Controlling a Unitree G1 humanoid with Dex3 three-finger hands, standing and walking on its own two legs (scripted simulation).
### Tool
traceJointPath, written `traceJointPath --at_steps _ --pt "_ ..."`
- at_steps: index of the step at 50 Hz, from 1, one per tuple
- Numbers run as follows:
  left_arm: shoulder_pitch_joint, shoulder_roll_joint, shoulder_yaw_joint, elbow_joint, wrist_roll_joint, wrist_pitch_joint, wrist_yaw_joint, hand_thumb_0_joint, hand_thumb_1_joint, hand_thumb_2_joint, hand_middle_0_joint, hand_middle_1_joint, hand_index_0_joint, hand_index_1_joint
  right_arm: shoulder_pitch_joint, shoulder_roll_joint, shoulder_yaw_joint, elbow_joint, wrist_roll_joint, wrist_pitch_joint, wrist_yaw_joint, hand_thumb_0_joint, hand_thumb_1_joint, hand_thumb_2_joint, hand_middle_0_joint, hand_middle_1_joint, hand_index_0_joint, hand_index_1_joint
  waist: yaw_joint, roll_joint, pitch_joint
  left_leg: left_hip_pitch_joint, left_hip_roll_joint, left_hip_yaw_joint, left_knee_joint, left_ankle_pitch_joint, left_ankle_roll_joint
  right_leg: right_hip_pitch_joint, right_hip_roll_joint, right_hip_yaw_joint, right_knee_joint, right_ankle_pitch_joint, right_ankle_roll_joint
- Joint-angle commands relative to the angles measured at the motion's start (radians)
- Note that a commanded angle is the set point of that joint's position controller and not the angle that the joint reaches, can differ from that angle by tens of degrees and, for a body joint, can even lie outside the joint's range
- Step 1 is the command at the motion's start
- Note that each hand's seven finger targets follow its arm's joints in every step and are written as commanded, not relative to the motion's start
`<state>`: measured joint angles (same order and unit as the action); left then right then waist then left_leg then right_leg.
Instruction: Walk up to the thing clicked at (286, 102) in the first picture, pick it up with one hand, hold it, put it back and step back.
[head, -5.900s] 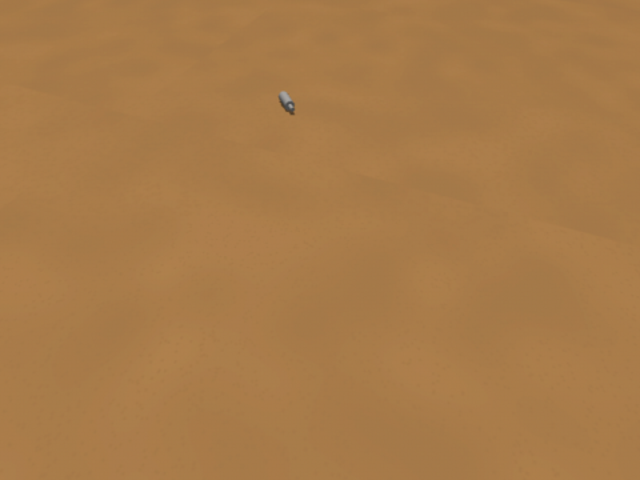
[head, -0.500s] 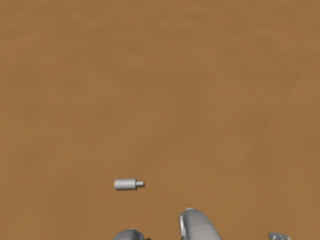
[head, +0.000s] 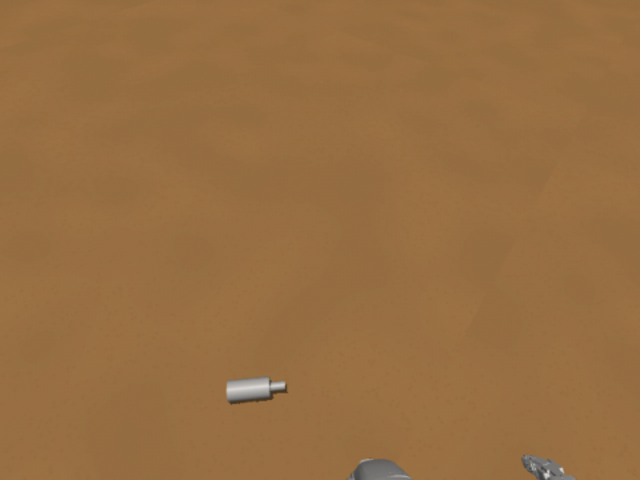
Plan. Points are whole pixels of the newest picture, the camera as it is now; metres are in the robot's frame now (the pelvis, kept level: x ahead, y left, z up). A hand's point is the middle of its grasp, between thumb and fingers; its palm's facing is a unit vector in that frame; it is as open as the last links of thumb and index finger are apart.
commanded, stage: walk up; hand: left
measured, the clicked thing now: (256, 388) +0.47 +0.14 -0.73
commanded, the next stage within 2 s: stand in 1.78 s
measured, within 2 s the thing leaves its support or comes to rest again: neither
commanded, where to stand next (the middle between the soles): +0.11 -0.08 m, yaw +3 degrees
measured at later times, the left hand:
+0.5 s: hand out of the picture +0.10 +0.21 -0.13, palm faces -0.03 -0.94 -0.33, open 7.4 cm
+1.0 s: hand out of the picture +0.13 +0.20 -0.13, palm faces -0.02 -0.94 -0.33, open 7.4 cm
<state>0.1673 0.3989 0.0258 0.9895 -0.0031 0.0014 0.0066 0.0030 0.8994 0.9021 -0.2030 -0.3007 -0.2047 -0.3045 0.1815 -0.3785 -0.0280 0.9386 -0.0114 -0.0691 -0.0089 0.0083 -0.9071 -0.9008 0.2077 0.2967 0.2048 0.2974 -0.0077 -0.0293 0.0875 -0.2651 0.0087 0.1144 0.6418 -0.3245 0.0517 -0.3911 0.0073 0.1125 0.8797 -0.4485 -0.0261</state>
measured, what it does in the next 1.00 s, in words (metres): steps on the spot: right foot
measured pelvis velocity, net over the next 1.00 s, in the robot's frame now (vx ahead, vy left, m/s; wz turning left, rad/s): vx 0.03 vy -0.05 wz -0.02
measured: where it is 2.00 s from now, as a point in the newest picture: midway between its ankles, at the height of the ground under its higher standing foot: outside the picture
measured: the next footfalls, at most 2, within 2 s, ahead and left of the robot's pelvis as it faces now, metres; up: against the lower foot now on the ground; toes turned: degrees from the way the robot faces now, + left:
right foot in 0.20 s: +0.06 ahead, -0.16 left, +0.00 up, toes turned -2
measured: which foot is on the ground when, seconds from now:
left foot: down 0.00-1.00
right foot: up 0.00-0.18, down 0.20-1.00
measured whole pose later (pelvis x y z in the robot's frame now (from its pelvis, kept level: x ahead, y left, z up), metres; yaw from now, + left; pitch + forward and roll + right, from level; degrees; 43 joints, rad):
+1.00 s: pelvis +0.03 -0.05 +0.02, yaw -1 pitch -1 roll +0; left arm 0.03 0.33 0.03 1.18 0.01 0.00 -0.01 0.00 0.90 0.90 -0.20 -0.30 -0.20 -0.30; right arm 0.08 -0.36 -0.01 1.17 -0.01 -0.03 0.00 0.01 -0.91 -0.90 0.21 0.30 0.20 0.30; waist -0.01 0.01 0.04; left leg -0.10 0.06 0.11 0.31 -0.18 -0.03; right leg -0.11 0.00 -0.02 0.33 -0.19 0.00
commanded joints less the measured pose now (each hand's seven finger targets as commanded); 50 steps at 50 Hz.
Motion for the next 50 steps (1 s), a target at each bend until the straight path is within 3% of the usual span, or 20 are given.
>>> traceJointPath --at_steps 1,4,6,8,9,10,11,12,14,17,19,29,36,47,50 --pt "0.016 0.18 0.047 0.006 -0.004 -0.007 0.0 0.0 0.9 0.9 -0.2 -0.3 -0.2 -0.3 -0.056 -0.252 -0.059 -0.03 -0.002 -0.016 -0.021 0.0 -0.9 -0.9 0.2 0.3 0.2 0.3 0.008 0.174 -0.046 0.052 0.254 -0.257 -0.285 0.269 0.028 -0.008 -0.039 -0.017 -0.056 0.078 0.0" --pt "-0.027 0.175 0.041 0.024 -0.001 -0.005 0.001 0.0 0.9 0.9 -0.2 -0.3 -0.2 -0.3 -0.071 -0.253 -0.057 -0.015 -0.002 -0.001 -0.018 0.0 -0.9 -0.9 0.2 0.3 0.2 0.3 0.0 0.197 -0.06 0.035 0.236 -0.202 -0.254 0.327 0.039 0.066 -0.047 -0.085 -0.136 0.104 -0.002" --pt "-0.038 0.172 0.037 0.036 0.001 -0.005 0.0 0.0 0.9 0.9 -0.2 -0.3 -0.2 -0.3 -0.084 -0.255 -0.053 -0.008 0.0 0.009 -0.017 0.0 -0.9 -0.9 0.2 0.3 0.2 0.3 -0.002 0.208 -0.073 0.046 0.228 -0.2 -0.236 0.318 0.045 0.099 -0.046 -0.121 -0.201 0.106 -0.002" --pt "-0.04 0.165 0.033 0.061 0.004 -0.01 -0.001 0.0 0.9 0.9 -0.2 -0.3 -0.2 -0.3 -0.103 -0.247 -0.045 0.004 0.006 0.019 -0.014 0.0 -0.9 -0.9 0.2 0.3 0.2 0.3 0.011 0.164 -0.083 0.004 0.209 -0.183 -0.213 0.271 0.034 0.194 -0.043 -0.135 -0.337 0.203 -0.001" --pt "-0.04 0.167 0.032 0.066 0.007 -0.016 0.001 0.0 0.9 0.9 -0.2 -0.3 -0.2 -0.3 -0.115 -0.237 -0.037 0.009 0.011 0.023 -0.012 0.0 -0.9 -0.9 0.2 0.3 0.2 0.3 0.021 0.139 -0.098 0.01 0.199 -0.166 -0.187 0.283 0.017 0.233 -0.057 -0.11 -0.41 0.277 -0.002" --pt "-0.051 0.196 0.037 0.071 0.014 -0.023 0.004 0.0 0.9 0.9 -0.2 -0.3 -0.2 -0.3 -0.11 -0.216 -0.027 0.013 0.015 0.022 -0.01 0.0 -0.9 -0.9 0.2 0.3 0.2 0.3 0.019 0.089 -0.127 -0.019 0.183 -0.154 -0.169 0.275 -0.01 0.299 -0.105 -0.039 -0.407 0.418 -0.013" --pt "-0.096 0.219 0.037 0.068 0.012 -0.027 0.003 0.0 0.9 0.9 -0.2 -0.3 -0.2 -0.3 -0.085 -0.201 -0.023 0.026 0.021 0.02 -0.01 0.0 -0.9 -0.9 0.2 0.3 0.2 0.3 -0.007 0.05 -0.148 -0.019 0.145 -0.137 -0.198 0.23 -0.038 0.319 -0.139 0.007 -0.385 0.487 -0.032" --pt "-0.136 0.212 0.028 0.066 0.004 -0.025 0.0 0.0 0.9 0.9 -0.2 -0.3 -0.2 -0.3 -0.078 -0.197 -0.021 0.052 0.021 0.021 -0.012 0.0 -0.9 -0.9 0.2 0.3 0.2 0.3 -0.021 0.025 -0.162 0.056 0.128 -0.134 -0.245 0.151 -0.044 0.251 -0.151 0.013 -0.376 0.456 -0.034" --pt "-0.133 0.185 0.014 0.083 -0.003 -0.019 -0.003 0.0 0.9 0.9 -0.2 -0.3 -0.2 -0.3 -0.155 -0.231 -0.027 0.069 0.015 0.019 -0.01 0.0 -0.9 -0.9 0.2 0.3 0.2 0.3 0.008 0.053 -0.139 0.08 0.157 -0.156 -0.296 0.069 -0.026 0.228 -0.124 -0.044 -0.399 0.394 -0.002" --pt "-0.145 0.184 0.012 0.111 0.003 -0.023 -0.006 0.0 0.9 0.9 -0.2 -0.3 -0.2 -0.3 -0.172 -0.204 -0.015 0.096 0.015 0.021 -0.002 0.0 -0.9 -0.9 0.2 0.3 0.2 0.3 0.005 -0.001 -0.122 0.1 0.144 -0.127 -0.29 0.094 -0.023 0.232 -0.141 -0.013 -0.475 0.357 -0.007" --pt "-0.174 0.181 0.012 0.117 0.003 -0.03 -0.005 0.0 0.9 0.9 -0.2 -0.3 -0.2 -0.3 -0.165 -0.195 -0.01 0.122 0.016 0.021 0.001 0.0 -0.9 -0.9 0.2 0.3 0.2 0.3 -0.004 -0.01 -0.125 0.128 0.129 -0.112 -0.299 0.137 -0.037 0.23 -0.157 0.006 -0.512 0.398 -0.007" --pt "-0.199 0.156 0.024 0.144 0.008 -0.034 -0.006 0.0 0.9 0.9 -0.2 -0.3 -0.2 -0.3 -0.174 -0.174 -0.011 0.17 0.007 0.026 0.007 0.0 -0.9 -0.9 0.2 0.3 0.2 0.3 0.0 -0.002 -0.105 0.167 0.13 -0.107 -0.357 0.136 -0.053 0.218 -0.154 0.001 -0.614 0.309 0.008" --pt "-0.197 0.15 0.031 0.137 0.012 -0.036 -0.006 0.0 0.9 0.9 -0.2 -0.3 -0.2 -0.3 -0.173 -0.175 -0.015 0.171 0.003 0.019 0.003 0.0 -0.9 -0.9 0.2 0.3 0.2 0.3 0.001 0.009 -0.152 0.196 0.145 -0.101 -0.36 0.238 -0.054 0.265 -0.154 -0.014 -0.6 0.448 0.004" --pt "-0.197 0.146 0.033 0.127 0.012 -0.03 -0.005 0.0 0.9 0.9 -0.2 -0.3 -0.2 -0.3 -0.158 -0.179 -0.017 0.163 0.002 0.023 -0.002 0.0 -0.9 -0.9 0.2 0.3 0.2 0.3 -0.001 0.021 -0.146 0.197 0.15 -0.096 -0.364 0.29 -0.049 0.291 -0.148 -0.027 -0.601 0.482 0.009" --pt "-0.187 0.149 0.036 0.128 0.011 -0.03 -0.003 0.0 0.9 0.9 -0.2 -0.3 -0.2 -0.3 -0.155 -0.178 -0.018 0.158 0.005 0.023 -0.002 0.0 -0.9 -0.9 0.2 0.3 0.2 0.3 0.002 0.013 -0.168 0.229 0.156 -0.095 -0.352 0.343 -0.048 0.298 -0.146 -0.035 -0.59 0.527 0.009"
